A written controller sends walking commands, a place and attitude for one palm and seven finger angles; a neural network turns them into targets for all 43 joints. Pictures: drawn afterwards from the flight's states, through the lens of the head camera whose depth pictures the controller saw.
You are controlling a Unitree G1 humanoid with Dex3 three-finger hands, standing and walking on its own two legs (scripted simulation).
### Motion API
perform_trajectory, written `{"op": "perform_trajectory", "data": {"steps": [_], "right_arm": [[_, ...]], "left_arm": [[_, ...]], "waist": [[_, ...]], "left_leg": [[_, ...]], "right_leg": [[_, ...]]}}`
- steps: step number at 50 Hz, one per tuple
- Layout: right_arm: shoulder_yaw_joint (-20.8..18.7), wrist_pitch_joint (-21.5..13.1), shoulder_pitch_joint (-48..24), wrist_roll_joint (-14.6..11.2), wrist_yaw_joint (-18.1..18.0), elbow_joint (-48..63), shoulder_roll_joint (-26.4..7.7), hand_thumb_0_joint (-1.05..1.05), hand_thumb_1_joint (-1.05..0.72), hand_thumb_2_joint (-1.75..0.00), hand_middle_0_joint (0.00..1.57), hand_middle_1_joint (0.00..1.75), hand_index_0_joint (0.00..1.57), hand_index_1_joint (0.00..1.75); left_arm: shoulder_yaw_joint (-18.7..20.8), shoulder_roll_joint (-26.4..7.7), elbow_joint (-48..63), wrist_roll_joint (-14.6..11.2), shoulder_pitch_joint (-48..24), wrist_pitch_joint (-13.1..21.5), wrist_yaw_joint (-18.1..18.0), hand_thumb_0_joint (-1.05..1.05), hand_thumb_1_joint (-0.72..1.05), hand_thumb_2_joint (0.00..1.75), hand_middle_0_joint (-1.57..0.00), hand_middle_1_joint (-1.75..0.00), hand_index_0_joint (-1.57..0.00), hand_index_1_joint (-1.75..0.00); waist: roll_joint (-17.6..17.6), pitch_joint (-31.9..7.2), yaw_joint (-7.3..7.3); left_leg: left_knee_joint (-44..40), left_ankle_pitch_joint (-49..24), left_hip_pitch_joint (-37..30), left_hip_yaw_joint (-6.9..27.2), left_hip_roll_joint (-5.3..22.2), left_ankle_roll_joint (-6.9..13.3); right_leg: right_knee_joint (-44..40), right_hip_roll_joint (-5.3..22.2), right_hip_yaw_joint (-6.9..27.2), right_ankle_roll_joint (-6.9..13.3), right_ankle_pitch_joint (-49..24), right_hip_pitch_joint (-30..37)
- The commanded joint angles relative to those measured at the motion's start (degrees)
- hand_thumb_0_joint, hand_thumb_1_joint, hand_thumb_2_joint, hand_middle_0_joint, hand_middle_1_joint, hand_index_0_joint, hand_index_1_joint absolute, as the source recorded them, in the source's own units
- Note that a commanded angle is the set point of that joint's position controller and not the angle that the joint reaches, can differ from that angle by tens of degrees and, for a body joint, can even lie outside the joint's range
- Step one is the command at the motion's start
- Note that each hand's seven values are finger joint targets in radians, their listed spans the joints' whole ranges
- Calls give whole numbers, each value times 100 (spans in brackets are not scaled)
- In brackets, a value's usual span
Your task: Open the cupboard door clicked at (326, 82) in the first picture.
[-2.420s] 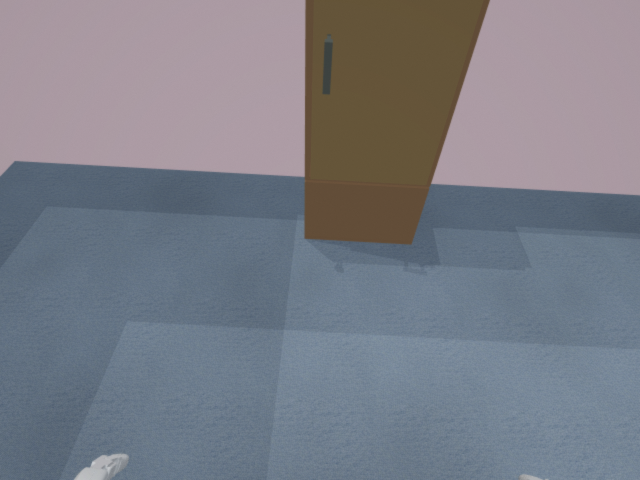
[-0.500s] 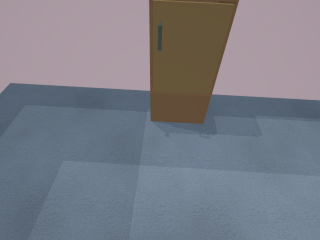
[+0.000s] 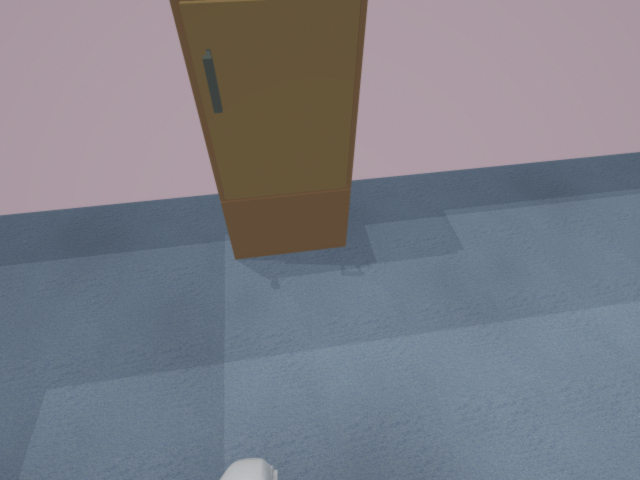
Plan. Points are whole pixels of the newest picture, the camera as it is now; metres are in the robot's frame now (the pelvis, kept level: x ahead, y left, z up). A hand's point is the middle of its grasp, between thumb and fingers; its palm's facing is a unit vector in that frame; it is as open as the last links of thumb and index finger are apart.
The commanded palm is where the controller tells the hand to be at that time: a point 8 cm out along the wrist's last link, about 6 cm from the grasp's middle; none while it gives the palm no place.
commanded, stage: walk to a spot facing it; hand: left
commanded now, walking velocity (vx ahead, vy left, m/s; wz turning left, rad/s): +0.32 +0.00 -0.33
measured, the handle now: (213, 81) +0.98 +0.35 +0.00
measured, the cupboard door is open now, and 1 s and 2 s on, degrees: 0 0 0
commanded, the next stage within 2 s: turn to face it in 0.66 s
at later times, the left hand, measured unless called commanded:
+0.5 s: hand (172, 397) +0.26 +0.27 -0.18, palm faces -0.18 -0.97 -0.19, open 7.4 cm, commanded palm none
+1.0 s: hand (269, 324) +0.40 +0.13 -0.16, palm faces -0.42 -0.89 -0.20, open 7.4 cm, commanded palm none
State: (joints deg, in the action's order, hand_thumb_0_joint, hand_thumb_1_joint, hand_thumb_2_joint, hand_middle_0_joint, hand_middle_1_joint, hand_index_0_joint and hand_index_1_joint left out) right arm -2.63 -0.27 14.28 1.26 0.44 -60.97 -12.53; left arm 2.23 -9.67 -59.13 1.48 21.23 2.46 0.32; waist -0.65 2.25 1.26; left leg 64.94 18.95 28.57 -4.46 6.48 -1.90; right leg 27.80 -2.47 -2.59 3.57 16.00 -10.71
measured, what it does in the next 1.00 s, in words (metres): walks ahead, turning right: left foot, then right foot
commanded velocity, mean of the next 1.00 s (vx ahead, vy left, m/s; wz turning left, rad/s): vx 0.06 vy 0.00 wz -0.25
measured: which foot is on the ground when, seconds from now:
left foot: up 0.00-0.26, down 0.28-0.78, up 0.80-1.00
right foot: down 0.00-0.28, up 0.30-0.76, down 0.78-1.00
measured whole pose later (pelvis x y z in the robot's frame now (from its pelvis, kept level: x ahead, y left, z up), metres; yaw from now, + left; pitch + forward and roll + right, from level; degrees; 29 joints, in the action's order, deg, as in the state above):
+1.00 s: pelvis +0.22 +0.03 -0.01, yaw -23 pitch -1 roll +0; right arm -1.8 2.3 17.2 0.5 -0.9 -59.2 -9.3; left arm 1.4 -8.1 -54.5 1.6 6.8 -0.5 -1.2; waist -1.6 2.1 -3.5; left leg 55.1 26.2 22.6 -4.2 6.2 -2.6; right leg 31.5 1.2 -9.4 3.2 15.6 -15.1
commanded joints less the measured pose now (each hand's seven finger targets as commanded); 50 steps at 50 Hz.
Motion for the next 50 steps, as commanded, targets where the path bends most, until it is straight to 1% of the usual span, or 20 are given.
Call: {"op": "perform_trajectory", "data": {"steps": [1, 9, 10, 12, 13, 14, 15, 16, 18, 21, 23, 33, 36, 37, 38, 39, 40, 41, 45, 50], "right_arm": [[-125, -144, -291, 8, 64, 631, -257, 0, -90, -90, 20, 30, 20, 30], [-102, -318, -1009, -44, 68, 1051, -147, 0, -90, -90, 20, 30, 20, 30], [-108, -343, -905, -46, 43, 1024, -177, 0, -90, -90, 20, 30, 20, 30], [-178, -404, 135, -23, -72, 708, -451, 0, -90, -90, 20, 30, 20, 30], [-294, -440, 910, 39, -160, 513, -987, 0, -90, -90, 20, 30, 20, 30], [-404, -419, 1454, 41, -183, 434, -1565, 0, -90, -90, 20, 30, 20, 30], [-295, -332, 1363, 12, -185, 465, -1388, 0, -90, -90, 20, 30, 20, 30], [-222, -344, 919, 16, -191, 546, -1016, 0, -90, -90, 20, 30, 20, 30], [-96, -387, 270, 14, -206, 695, -567, 0, -90, -90, 20, 30, 20, 30], [-60, -400, 60, -5, -235, 665, -403, 0, -90, -90, 20, 30, 20, 30], [-91, -372, 49, -19, -249, 669, -442, 0, -90, -90, 20, 30, 20, 30], [-266, -165, 391, 47, -176, 617, -805, 0, -90, -90, 20, 30, 20, 30], [-311, -102, 426, 59, -150, 654, -919, 0, -90, -90, 20, 30, 20, 30], [-318, -81, 401, 42, -131, 697, -951, 0, -90, -90, 20, 30, 20, 30], [-288, -65, 458, -1, -92, 741, -868, 0, -90, -90, 20, 30, 20, 30], [-144, -29, 509, -44, -42, 914, -350, 0, -90, -90, 20, 30, 20, 30], [-107, 41, 184, -69, -130, 999, -343, 0, -90, -90, 20, 30, 20, 30], [-69, 95, 208, -93, -162, 904, -294, 0, -90, -90, 20, 30, 20, 30], [-3, 175, 701, -34, -139, 395, -63, 0, -90, -90, 20, 30, 20, 30], [4, 198, 450, -63, -112, 407, 42, 0, -90, -90, 20, 30, 20, 30]], "left_arm": [[228, -999, 193, -1, 225, 178, -96, 0, 90, 90, -20, -30, -20, -30], [281, -1037, 99, 35, 368, 139, -124, 0, 90, 90, -20, -30, -20, -30], [305, -1053, 136, 19, 315, 119, -123, 0, 90, 90, -20, -30, -20, -30], [335, -1012, 208, -25, 86, 91, -120, 0, 90, 90, -20, -30, -20, -30], [328, -777, 273, -88, 225, 65, -80, 0, 90, 90, -20, -30, -20, -30], [266, -475, 383, -140, 372, 55, -21, 0, 90, 90, -20, -30, -20, -30], [287, -627, 467, -81, 83, 28, -49, 0, 90, 90, -20, -30, -20, -30], [302, -616, 485, -54, -134, -4, -34, 0, 90, 90, -20, -30, -20, -30], [343, -535, 489, 10, -317, -105, 71, 0, 90, 90, -20, -30, -20, -30], [330, -337, 476, 9, -76, -341, 128, 0, 90, 90, -20, -30, -20, -30], [331, -319, 551, 0, -196, -445, 138, 0, 90, 90, -20, -30, -20, -30], [297, -390, 1155, 18, -1452, -509, 131, 0, 90, 90, -20, -30, -20, -30], [304, -494, 1212, 17, -1425, -429, 102, 0, 90, 90, -20, -30, -20, -30], [322, -598, 1156, 13, -1114, -380, 82, 0, 90, 90, -20, -30, -20, -30], [368, -870, 1019, 39, -628, -289, 36, 0, 90, 90, -20, -30, -20, -30], [477, -1541, 894, 89, -203, -190, -85, 0, 90, 90, -20, -30, -20, -30], [482, -1686, 764, -49, 26, -224, -154, 0, 90, 90, -20, -30, -20, -30], [417, -1421, 764, -45, -242, -208, -215, 0, 90, 90, -20, -30, -20, -30], [166, -829, 877, -6, -1335, -156, -265, 0, 90, 90, -20, -30, -20, -30], [218, -950, 652, 0, -1050, -193, -258, 0, 90, 90, -20, -30, -20, -30]], "waist": [[481, 259, -134], [808, 153, 123], [813, 149, 78], [455, -254, -403], [-481, -892, -664], [-1951, -1411, -679], [-1322, -1187, -694], [-852, -648, -504], [-782, -69, -235], [-915, -184, 26], [-913, -247, 22], [-830, -60, -346], [-655, -164, -286], [-510, -348, -101], [42, -647, 142], [1838, -1004, 264], [1587, -1229, 372], [1188, -1163, 201], [638, -668, -333], [739, -166, -109]], "left_leg": [[-594, -693, 629, 144, 171, -126], [-2592, -554, -31, -80, -126, -59], [-2841, -577, -399, -131, -208, -34], [-3773, -1043, -2101, -137, -288, 33], [-3968, -1389, -3545, 841, 666, 296], [-4306, -2326, -4274, 2631, 2335, 926], [-4607, -2229, -3639, 2749, 2528, 1239], [-4749, -2109, -3013, 2139, 2275, 1172], [-4858, -2230, -1973, 1194, 1831, 929], [-4778, -2831, -1554, 3, 1393, 756], [-4811, -2732, -1700, -238, 1374, 817], [-4426, -2692, -2194, -782, 1677, 867], [-3860, -2937, -2250, -906, 1738, 694], [-3289, -3059, -2165, -1105, 1643, 504], [-2168, -2688, -1509, -1309, 1411, 208], [-668, 672, 195, -1409, 441, -148], [-12, 1867, 288, -436, 126, -145], [178, 1610, 216, 5, 245, -74], [-387, 615, -495, 221, 118, -69], [-1427, 689, -567, -37, -117, -112]], "right_leg": [[-1770, 1495, 1574, 734, -223, -166], [-1098, 1454, 1519, 578, -1777, 411], [-916, 1407, 1516, 539, -1984, 301], [247, 965, 1230, 276, -2306, -256], [1645, 434, 806, -17, -1332, -1104], [3595, -117, 113, -320, 1895, -2215], [4425, 150, 446, -284, 2020, -2330], [4704, 409, 446, -330, 1573, -2500], [4749, 698, 339, -440, 938, -2359], [4383, 717, 115, -544, 426, -1908], [4016, 757, 37, -603, 240, -1999], [1868, 736, -300, -591, 298, -1677], [1171, 572, -420, -461, 341, -1165], [685, 478, -477, -389, -41, -649], [-30, 735, -85, -208, -971, 420], [-492, 2312, 2098, 381, -2960, 1509], [-455, 2692, 2139, 909, -4299, 1346], [-471, 2502, 1624, 990, -3843, 1100], [-775, 1847, 435, 518, -2300, -163], [-825, 2076, 174, 580, -2324, -111]]}}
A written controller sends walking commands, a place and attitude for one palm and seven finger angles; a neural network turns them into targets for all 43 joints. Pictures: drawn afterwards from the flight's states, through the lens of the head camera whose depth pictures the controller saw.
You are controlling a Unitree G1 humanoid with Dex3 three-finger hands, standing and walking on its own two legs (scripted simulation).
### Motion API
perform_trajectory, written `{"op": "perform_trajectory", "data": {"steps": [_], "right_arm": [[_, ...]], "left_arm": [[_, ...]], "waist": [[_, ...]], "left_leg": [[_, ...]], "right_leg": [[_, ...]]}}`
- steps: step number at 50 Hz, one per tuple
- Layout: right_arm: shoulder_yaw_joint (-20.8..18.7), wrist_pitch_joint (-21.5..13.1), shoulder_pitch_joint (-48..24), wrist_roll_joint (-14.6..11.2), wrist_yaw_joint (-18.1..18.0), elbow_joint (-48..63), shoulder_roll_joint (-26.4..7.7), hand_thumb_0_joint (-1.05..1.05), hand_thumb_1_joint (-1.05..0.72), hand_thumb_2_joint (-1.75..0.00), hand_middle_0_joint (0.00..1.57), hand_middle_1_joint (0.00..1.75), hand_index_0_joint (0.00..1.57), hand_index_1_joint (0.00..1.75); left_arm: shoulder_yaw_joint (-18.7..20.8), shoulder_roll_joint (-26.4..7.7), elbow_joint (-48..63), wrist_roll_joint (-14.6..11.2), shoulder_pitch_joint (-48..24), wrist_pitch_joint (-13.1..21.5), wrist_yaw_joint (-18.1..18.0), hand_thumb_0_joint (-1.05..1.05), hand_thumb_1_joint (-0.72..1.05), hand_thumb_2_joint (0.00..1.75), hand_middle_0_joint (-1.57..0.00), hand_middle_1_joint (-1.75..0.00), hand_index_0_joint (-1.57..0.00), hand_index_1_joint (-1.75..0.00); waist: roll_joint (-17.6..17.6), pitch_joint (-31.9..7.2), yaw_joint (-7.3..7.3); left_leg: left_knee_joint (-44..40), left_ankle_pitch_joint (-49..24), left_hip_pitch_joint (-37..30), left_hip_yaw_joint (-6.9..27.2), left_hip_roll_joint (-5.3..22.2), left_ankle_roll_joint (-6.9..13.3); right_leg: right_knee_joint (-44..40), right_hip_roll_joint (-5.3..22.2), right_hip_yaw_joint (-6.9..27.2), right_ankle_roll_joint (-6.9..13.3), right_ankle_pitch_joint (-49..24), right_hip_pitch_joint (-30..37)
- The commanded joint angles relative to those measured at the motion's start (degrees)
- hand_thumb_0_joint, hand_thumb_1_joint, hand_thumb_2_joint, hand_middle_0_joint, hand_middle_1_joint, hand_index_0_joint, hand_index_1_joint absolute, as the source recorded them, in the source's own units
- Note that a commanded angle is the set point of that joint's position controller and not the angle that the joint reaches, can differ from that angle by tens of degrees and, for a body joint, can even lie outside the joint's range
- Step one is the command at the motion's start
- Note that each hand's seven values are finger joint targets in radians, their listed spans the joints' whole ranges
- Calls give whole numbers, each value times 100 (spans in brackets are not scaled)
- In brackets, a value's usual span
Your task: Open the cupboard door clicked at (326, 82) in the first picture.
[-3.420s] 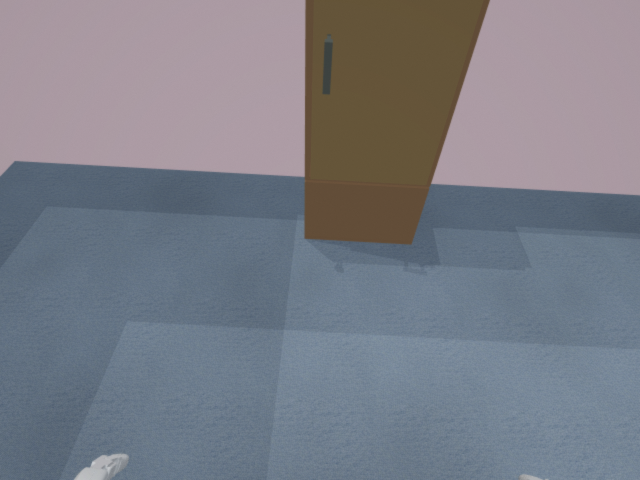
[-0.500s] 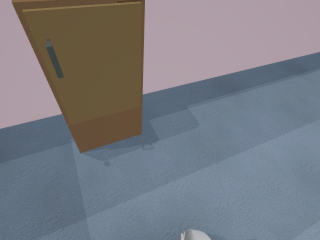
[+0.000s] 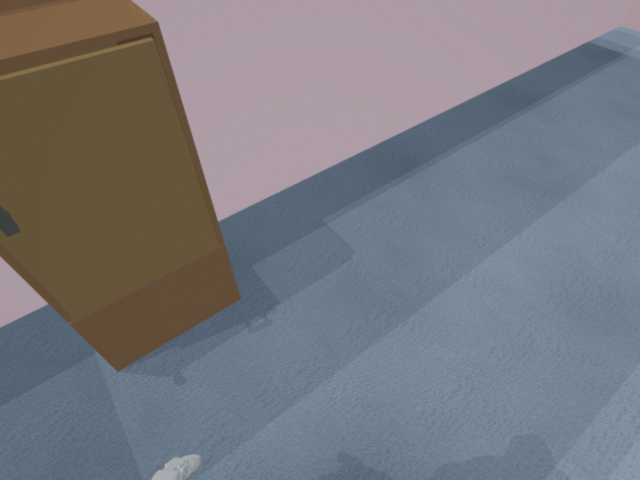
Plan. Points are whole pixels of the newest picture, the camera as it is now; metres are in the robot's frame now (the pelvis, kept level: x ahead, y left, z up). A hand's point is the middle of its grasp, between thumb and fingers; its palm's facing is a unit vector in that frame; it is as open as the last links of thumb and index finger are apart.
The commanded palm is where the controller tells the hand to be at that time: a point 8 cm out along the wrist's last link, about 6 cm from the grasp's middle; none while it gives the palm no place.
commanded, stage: turn to face it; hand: left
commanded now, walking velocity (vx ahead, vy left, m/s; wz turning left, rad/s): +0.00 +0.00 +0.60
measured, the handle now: out of the picture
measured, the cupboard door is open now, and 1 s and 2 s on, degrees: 0 0 0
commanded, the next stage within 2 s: take the last steps up to it in 0.92 s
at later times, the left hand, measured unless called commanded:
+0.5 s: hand out of the picture +0.00 +0.25 -0.16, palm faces +0.32 -0.91 -0.26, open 7.4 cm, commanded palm none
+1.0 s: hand out of the picture -0.10 +0.14 -0.15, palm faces +0.56 -0.79 -0.25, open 7.4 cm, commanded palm none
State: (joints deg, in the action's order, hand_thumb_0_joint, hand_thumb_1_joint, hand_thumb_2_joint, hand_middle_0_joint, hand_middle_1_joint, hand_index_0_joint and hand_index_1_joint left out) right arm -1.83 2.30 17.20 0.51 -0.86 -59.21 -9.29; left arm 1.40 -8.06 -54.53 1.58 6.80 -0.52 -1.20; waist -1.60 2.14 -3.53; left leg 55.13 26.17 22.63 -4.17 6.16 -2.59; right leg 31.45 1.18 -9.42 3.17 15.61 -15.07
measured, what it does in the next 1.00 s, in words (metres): steps on the spot, turning left: left foot, then right foot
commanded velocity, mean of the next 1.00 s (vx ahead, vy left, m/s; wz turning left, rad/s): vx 0.00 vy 0.00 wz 0.48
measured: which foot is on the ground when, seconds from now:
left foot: up 0.00-0.14, down 0.16-0.66, up 0.68-1.00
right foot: down 0.00-0.16, up 0.18-0.64, down 0.66-1.00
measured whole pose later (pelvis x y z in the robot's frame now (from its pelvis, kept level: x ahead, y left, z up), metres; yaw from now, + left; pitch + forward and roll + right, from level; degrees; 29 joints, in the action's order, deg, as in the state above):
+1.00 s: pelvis -0.03 -0.04 +0.01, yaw +33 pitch +0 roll +2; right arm -4.2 4.7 9.3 0.8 0.9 -55.4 -14.7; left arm 1.7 -10.0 -53.6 1.9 15.3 -0.5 -0.9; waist -0.2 4.2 0.9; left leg 52.9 24.8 22.8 -0.8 2.2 -3.9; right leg 29.1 6.5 -9.8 0.0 16.4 -12.1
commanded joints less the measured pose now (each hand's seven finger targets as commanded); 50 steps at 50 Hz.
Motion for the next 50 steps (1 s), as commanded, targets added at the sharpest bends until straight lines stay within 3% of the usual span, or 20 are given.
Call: {"op": "perform_trajectory", "data": {"steps": [1, 6, 7, 8, 9, 10, 11, 13, 16, 24, 29, 31, 32, 33, 34, 35, 37, 40, 44, 50], "right_arm": [[-88, -62, 66, 15, 26, 263, -285, 0, -90, -90, 20, 30, 20, 30], [-167, -82, 271, 46, 73, 338, -352, 0, -90, -90, 20, 30, 20, 30], [-212, -104, 402, 63, 82, 335, -523, 0, -90, -90, 20, 30, 20, 30], [-308, -144, 481, 104, 71, 419, -1001, 0, -90, -90, 20, 30, 20, 30], [-382, -151, 707, 123, 52, 458, -1342, 0, -90, -90, 20, 30, 20, 30], [-397, -165, 612, 144, -3, 399, -1333, 0, -90, -90, 20, 30, 20, 30], [-379, -205, 438, 122, -50, 432, -1215, 0, -90, -90, 20, 30, 20, 30], [-324, -249, -11, 105, -66, 588, -1109, 0, -90, -90, 20, 30, 20, 30], [-349, -280, -60, 79, -71, 671, -1154, 0, -90, -90, 20, 30, 20, 30], [-467, -162, -72, 97, 4, 713, -1421, 0, -90, -90, 20, 30, 20, 30], [-527, -79, -470, 108, 57, 893, -1534, 0, -90, -90, 20, 30, 20, 30], [-534, -43, -706, 76, 89, 1010, -1460, 0, -90, -90, 20, 30, 20, 30], [-516, -25, -754, 39, 118, 1075, -1253, 0, -90, -90, 20, 30, 20, 30], [-457, -21, -644, 2, 127, 1200, -791, 0, -90, -90, 20, 30, 20, 30], [-511, -17, -773, 82, 110, 1251, -1091, 0, -90, -90, 20, 30, 20, 30], [-525, 44, -696, 117, 152, 1182, -1142, 0, -90, -90, 20, 30, 20, 30], [-519, 138, -578, 138, 210, 933, -1039, 0, -90, -90, 20, 30, 20, 30], [-443, 101, -436, 103, 228, 836, -922, 0, -90, -90, 20, 30, 20, 30], [-367, 103, -976, 77, 206, 916, -871, 0, -90, -90, 20, 30, 20, 30], [-213, -3, -1190, -6, 168, 925, -714, 0, -90, -90, 20, 30, 20, 30]], "left_arm": [[314, -1141, 163, -11, 451, 92, -106, 0, 90, 90, -20, -30, -20, -30], [413, -1121, 226, -55, 375, 8, -92, 0, 90, 90, -20, -30, -20, -30], [405, -1003, 267, -87, 368, -36, -71, 0, 90, 90, -20, -30, -20, -30], [383, -714, 406, -125, 465, -81, -39, 0, 90, 90, -20, -30, -20, -30], [317, -629, 651, -101, 36, -96, -29, 0, 90, 90, -20, -30, -20, -30], [354, -700, 652, -55, -109, -119, -28, 0, 90, 90, -20, -30, -20, -30], [391, -692, 582, -29, -152, -133, -12, 0, 90, 90, -20, -30, -20, -30], [416, -740, 477, -34, 22, -102, 39, 0, 90, 90, -20, -30, -20, -30], [417, -780, 347, -65, 208, -108, 48, 0, 90, 90, -20, -30, -20, -30], [392, -874, 543, -103, -31, -142, 8, 0, 90, 90, -20, -30, -20, -30], [362, -935, 546, -137, 387, -107, -27, 0, 90, 90, -20, -30, -20, -30], [406, -1025, 456, -148, 860, -66, -55, 0, 90, 90, -20, -30, -20, -30], [466, -1284, 442, -93, 1117, -22, -78, 0, 90, 90, -20, -30, -20, -30], [568, -1884, 537, 29, 1067, 34, -118, 0, 90, 90, -20, -30, -20, -30], [529, -1997, 693, -28, 754, -2, -128, 0, 90, 90, -20, -30, -20, -30], [468, -1750, 816, -37, 378, 6, -130, 0, 90, 90, -20, -30, -20, -30], [365, -1397, 860, -56, -46, 51, -91, 0, 90, 90, -20, -30, -20, -30], [296, -1197, 754, -52, 269, 131, -77, 0, 90, 90, -20, -30, -20, -30], [302, -1282, 496, -15, 1004, 137, -77, 0, 90, 90, -20, -30, -20, -30], [412, -1622, 290, 53, 1223, 100, -72, 0, 90, 90, -20, -30, -20, -30]], "waist": [[855, -146, 413], [627, -203, 239], [34, -214, 158], [-1341, -225, 139], [-1880, -84, -79], [-1307, -179, -50], [-1239, -180, 19], [-759, -361, 206], [-341, -660, 211], [-768, -538, 57], [-922, -629, 236], [-691, -650, 486], [-39, -706, 608], [1847, -531, 610], [1698, -414, 592], [1068, -185, 377], [1140, 310, 143], [1152, 173, 176], [1152, 7, 523], [1449, -426, 675]], "left_leg": [[-595, -18, 66, -104, -114, -42], [-2085, -1081, -768, -309, -127, 36], [-2677, -1608, -1057, 113, 79, 180], [-3335, -2514, -1239, 1742, 1103, 699], [-3967, -3195, -1102, 2765, 1884, 1321], [-4054, -2715, -1036, 2747, 1814, 1505], [-4041, -2638, -1058, 2513, 1489, 1377], [-3746, -2973, -1379, 1909, 1081, 1151], [-3618, -3433, -1688, 1579, 787, 1087], [-3611, -3013, -1591, 2246, 704, 1271], [-3462, -2753, -1006, 2557, 458, 1165], [-3248, -2037, -197, 2466, 195, 896], [-2656, -1214, 483, 2104, -220, 566], [-1047, 90, 1611, 917, -1075, 52], [185, 668, 1335, 851, -944, 33], [901, 269, 1128, 1031, -801, 97], [1488, -392, 1071, 824, -625, 18], [1453, -772, 1159, 566, -547, -120], [652, -429, 979, 384, -469, -202], [-1234, 80, 28, 10, -516, -87]], "right_leg": [[-1133, 1751, 866, 628, -2362, 432], [-438, 1724, 315, 155, -1405, 32], [59, 1481, 98, -106, -736, -337], [1033, 803, -187, -519, 673, -1142], [2368, 351, 49, -669, 2072, -1600], [3105, 416, 601, -584, 1863, -1666], [3381, 470, 803, -587, 1454, -1915], [3558, 457, 912, -651, 825, -1980], [3341, 394, 888, -776, 565, -1789], [1986, 218, 908, -863, 961, -1335], [744, -37, 870, -716, 779, -330], [-408, -29, 798, -642, 15, 764], [-1264, 500, 1235, -474, 40, 1443], [-2007, 2193, 3088, 113, 720, 1718], [-1994, 2851, 3326, 509, 185, 666], [-1997, 2504, 2771, 539, 522, 20], [-1846, 1742, 1899, 168, 217, -380], [-1437, 1472, 1094, 133, -1221, 302], [-1269, 1673, 1104, 321, -1995, 840], [-771, 1886, 1002, 480, -3142, 1180]]}}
